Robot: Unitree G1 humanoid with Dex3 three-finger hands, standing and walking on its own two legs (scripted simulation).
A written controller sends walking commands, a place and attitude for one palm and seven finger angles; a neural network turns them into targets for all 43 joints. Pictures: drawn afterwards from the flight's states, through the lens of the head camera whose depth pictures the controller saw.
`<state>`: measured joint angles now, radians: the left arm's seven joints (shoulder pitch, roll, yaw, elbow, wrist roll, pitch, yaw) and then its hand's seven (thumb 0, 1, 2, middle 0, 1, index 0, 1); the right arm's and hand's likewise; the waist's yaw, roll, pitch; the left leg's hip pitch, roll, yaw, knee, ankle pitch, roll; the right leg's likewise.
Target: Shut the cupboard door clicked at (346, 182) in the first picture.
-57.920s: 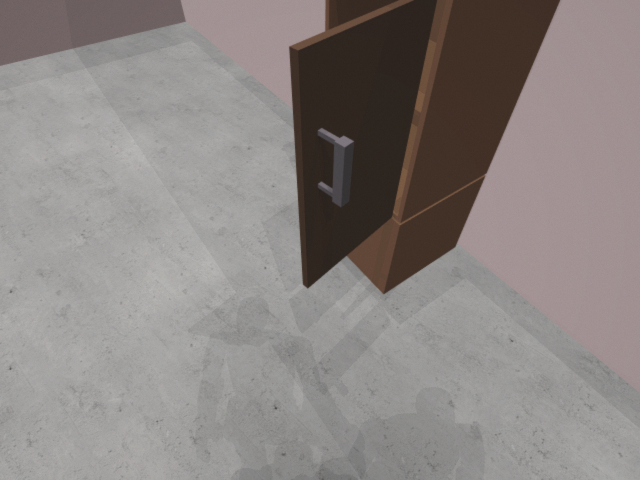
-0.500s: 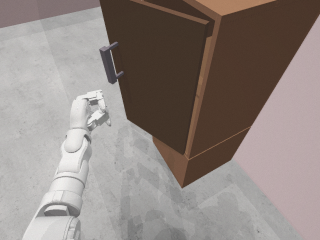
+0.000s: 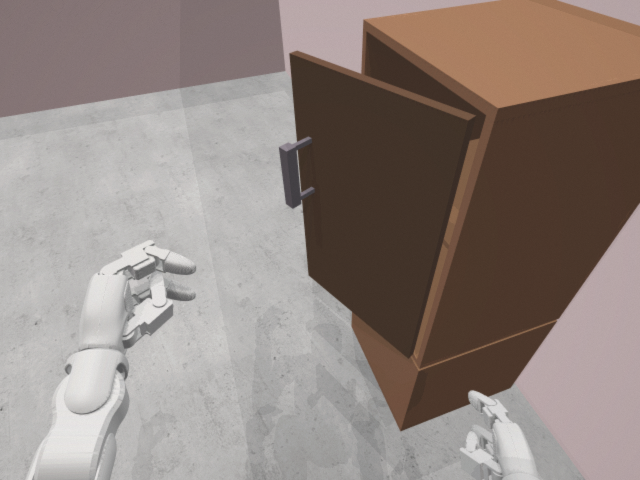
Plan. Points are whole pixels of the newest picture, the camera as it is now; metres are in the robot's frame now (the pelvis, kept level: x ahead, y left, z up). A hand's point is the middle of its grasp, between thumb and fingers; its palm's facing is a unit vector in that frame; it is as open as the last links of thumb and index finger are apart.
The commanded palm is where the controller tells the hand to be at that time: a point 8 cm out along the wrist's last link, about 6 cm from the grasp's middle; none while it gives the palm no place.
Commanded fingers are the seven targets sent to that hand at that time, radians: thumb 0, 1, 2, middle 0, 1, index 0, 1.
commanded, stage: draw the hand back to the body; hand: left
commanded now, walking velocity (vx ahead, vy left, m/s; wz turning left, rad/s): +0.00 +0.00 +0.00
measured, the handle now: (299, 172) +0.67 +0.12 +0.03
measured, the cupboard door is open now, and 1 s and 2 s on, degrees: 24 24 24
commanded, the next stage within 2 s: step back with the hand held close in 0.70 s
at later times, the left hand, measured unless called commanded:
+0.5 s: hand (51, 354) +0.18 +0.27 +0.16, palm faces +0.49 -0.77 -0.40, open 7.1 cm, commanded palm +0.14 +0.30 +0.18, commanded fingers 0.00 0.90 0.90 -0.20 -0.30 -0.20 -0.30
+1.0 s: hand (68, 349) +0.19 +0.27 +0.15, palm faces +0.42 -0.79 -0.45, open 7.4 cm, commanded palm +0.13 +0.30 +0.18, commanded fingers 0.00 0.90 0.90 -0.20 -0.30 -0.20 -0.30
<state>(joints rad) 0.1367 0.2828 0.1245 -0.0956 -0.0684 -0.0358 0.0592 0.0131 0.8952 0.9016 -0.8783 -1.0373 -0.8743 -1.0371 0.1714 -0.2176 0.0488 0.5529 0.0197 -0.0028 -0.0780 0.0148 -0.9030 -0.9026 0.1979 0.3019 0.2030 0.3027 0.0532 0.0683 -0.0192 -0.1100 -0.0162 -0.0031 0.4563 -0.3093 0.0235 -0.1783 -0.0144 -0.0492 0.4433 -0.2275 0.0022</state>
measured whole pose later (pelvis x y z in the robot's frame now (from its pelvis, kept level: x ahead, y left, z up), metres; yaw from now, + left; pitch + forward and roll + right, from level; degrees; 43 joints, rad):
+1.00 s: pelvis -0.01 +0.00 +0.00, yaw +0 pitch +0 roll -1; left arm 0.48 0.34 0.37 -0.34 -0.05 -0.14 0.11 0.01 0.89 0.90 -0.21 -0.30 -0.21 -0.30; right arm 0.20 -0.25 -0.01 0.61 0.00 -0.04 -0.06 0.02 -0.90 -0.90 0.20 0.30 0.20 0.30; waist 0.02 0.09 -0.02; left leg -0.18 0.00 0.00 0.49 -0.30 0.03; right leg -0.22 0.00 -0.05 0.42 -0.19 0.00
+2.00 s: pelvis -0.14 +0.02 -0.03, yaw +4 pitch +0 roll +0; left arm 0.47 0.37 0.44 -0.51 0.00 -0.27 0.16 0.01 0.89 0.90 -0.21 -0.31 -0.21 -0.31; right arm 0.22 -0.23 -0.03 0.61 -0.01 -0.04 -0.04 0.02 -0.90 -0.90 0.20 0.30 0.20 0.30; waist -0.02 -0.03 0.03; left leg -0.54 -0.02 0.06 0.80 -0.45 0.05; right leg -0.53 -0.02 0.04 0.65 -0.13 0.03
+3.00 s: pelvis -0.27 +0.06 -0.01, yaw -4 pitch -2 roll -2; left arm 0.41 0.35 0.41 -0.35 -0.02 -0.18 0.19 0.01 0.89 0.90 -0.21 -0.30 -0.21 -0.30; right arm 0.28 -0.19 -0.01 0.70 -0.01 -0.10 -0.10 0.02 -0.90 -0.90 0.20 0.30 0.20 0.30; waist -0.03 -0.02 -0.07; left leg -0.35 0.00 0.01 0.64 -0.26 0.04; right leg -0.32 0.01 0.00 0.75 -0.43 0.01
